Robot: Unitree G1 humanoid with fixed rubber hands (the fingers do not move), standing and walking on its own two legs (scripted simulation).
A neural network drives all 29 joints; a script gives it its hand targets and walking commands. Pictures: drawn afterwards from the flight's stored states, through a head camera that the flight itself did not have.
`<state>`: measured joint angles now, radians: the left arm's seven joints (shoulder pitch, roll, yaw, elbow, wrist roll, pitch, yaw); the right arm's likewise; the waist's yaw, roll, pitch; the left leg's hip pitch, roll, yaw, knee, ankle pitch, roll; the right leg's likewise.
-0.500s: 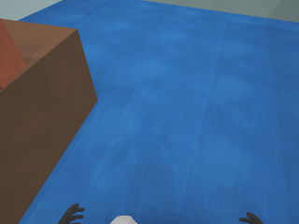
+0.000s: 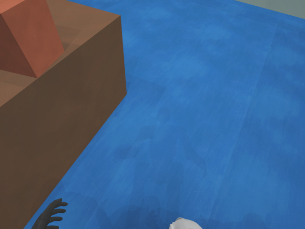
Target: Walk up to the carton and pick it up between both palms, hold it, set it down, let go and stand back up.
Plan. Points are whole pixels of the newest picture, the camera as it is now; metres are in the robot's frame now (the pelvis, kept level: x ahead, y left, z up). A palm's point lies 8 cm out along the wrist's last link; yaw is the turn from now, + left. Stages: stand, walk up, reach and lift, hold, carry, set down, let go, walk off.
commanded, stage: walk up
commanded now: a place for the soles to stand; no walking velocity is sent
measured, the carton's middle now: (15, 31) +0.76 +0.57 +0.08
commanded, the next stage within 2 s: none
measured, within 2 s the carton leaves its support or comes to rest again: neither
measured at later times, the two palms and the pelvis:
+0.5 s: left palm (26, 185) +0.24 +0.40 -0.11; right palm (219, 180) +0.27 -0.19 -0.10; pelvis +0.18 +0.09 -0.01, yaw +10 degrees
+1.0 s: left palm (16, 154) +0.31 +0.43 -0.05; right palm (195, 125) +0.48 -0.14 -0.10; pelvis +0.33 +0.12 +0.01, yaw +20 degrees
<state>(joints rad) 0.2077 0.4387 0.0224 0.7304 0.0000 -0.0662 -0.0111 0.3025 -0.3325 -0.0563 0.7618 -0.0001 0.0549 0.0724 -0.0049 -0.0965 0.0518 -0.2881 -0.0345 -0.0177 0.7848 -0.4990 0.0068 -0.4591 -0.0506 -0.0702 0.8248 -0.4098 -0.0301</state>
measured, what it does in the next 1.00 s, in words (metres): walks ahead, turning left: left foot, then right foot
